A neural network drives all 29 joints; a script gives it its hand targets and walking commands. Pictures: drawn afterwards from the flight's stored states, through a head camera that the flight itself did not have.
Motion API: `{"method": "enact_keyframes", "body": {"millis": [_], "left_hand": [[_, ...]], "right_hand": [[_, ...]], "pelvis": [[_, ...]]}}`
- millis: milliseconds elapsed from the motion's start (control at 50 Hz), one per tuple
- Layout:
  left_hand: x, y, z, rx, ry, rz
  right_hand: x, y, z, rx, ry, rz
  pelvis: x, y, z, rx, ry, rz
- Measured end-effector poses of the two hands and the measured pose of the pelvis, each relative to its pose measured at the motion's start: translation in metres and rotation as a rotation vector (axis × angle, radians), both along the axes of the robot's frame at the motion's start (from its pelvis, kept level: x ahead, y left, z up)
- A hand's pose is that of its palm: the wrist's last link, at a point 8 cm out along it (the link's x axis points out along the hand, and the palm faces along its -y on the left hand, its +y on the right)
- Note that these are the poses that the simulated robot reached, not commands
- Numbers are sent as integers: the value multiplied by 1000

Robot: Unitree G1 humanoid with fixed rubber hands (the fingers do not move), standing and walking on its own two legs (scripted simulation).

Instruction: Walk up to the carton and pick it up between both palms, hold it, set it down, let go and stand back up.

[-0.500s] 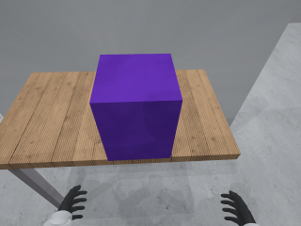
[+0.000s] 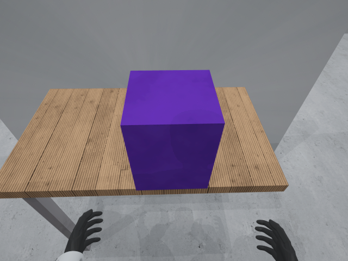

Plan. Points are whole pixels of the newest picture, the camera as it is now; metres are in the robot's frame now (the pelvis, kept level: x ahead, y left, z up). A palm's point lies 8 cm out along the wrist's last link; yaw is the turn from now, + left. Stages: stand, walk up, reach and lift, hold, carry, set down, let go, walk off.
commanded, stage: reach and lift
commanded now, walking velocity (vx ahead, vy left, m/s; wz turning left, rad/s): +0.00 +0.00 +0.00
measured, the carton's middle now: (171, 132) +0.39 +0.04 +0.07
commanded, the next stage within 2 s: none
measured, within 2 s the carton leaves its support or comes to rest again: neither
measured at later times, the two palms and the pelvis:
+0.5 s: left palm (77, 227) +0.17 +0.22 +0.02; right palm (281, 230) +0.18 -0.20 +0.01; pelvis -0.01 -0.01 +0.00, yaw +1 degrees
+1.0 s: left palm (74, 189) +0.22 +0.23 +0.08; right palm (276, 190) +0.25 -0.19 +0.06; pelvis +0.00 -0.01 +0.00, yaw +1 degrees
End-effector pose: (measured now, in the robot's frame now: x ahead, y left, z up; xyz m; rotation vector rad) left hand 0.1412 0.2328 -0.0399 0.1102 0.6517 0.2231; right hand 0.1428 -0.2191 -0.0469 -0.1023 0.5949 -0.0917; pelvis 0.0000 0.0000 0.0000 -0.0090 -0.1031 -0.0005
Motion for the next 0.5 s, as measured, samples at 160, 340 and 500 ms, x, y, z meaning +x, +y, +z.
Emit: {"method": "enact_keyframes", "body": {"millis": [160,340,500], "left_hand": [[-2,-5,14,-12,-84,17],[8,-8,34,-17,-176,26],[25,-12,57,-38,-271,22]], "right_hand": [[6,2,19,24,-66,2],[18,11,34,70,-142,2],[41,19,57,99,-243,17]], "pelvis": [[-1,-1,1,0,-2,4],[-6,-5,0,4,12,9],[-6,-8,0,5,22,15]]}}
